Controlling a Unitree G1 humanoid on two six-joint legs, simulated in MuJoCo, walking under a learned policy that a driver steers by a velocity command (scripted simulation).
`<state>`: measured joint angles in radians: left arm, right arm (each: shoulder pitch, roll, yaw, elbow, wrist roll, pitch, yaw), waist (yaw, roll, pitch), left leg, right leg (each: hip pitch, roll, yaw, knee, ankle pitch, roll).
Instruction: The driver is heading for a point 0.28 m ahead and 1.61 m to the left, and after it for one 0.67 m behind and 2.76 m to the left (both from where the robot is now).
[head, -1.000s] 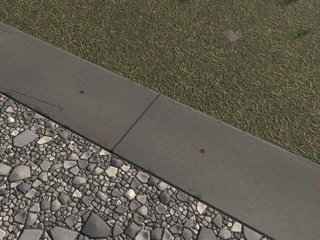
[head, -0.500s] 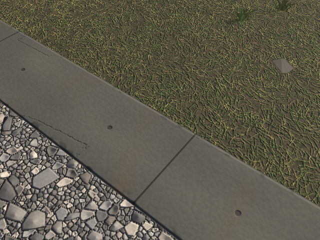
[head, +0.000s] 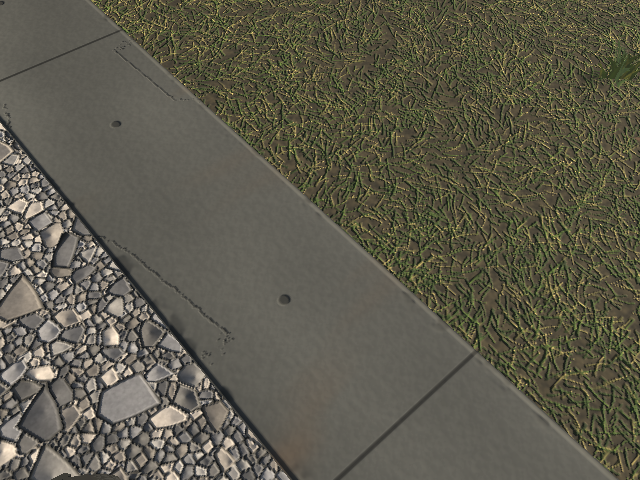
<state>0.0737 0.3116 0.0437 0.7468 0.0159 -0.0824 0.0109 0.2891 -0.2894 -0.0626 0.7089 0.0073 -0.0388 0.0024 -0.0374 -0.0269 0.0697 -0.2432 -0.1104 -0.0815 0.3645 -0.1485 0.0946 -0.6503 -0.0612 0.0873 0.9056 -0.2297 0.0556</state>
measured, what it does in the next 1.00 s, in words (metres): walks ahead, turning left: right foot, then left foot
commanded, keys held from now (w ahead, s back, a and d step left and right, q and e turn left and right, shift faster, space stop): q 1.00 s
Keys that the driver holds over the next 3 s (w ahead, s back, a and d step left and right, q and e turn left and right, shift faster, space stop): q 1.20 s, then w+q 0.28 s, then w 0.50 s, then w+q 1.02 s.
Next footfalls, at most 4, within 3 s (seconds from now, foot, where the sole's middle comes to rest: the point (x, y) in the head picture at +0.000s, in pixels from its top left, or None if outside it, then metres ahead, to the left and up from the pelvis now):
0.20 right None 0.26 -0.12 -0.78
0.64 left None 0.11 0.11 -0.78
1.10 right None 0.23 -0.08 -0.78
1.56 left None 0.06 0.17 -0.78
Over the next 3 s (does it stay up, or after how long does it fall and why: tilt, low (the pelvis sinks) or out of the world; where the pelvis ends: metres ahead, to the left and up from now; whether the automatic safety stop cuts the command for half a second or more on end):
stays up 0.40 0.79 0.00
